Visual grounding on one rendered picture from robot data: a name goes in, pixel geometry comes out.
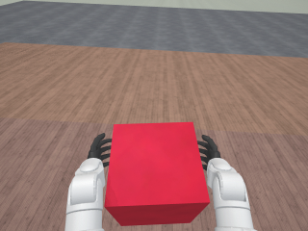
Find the left robot forearm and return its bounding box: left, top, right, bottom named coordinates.
left=64, top=158, right=106, bottom=231

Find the right robot forearm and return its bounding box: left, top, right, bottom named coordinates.
left=207, top=158, right=257, bottom=231

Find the right robot hand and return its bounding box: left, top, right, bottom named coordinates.
left=197, top=135, right=220, bottom=171

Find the carton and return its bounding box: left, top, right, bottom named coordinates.
left=104, top=121, right=210, bottom=226

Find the left robot hand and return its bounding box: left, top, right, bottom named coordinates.
left=87, top=133, right=112, bottom=167

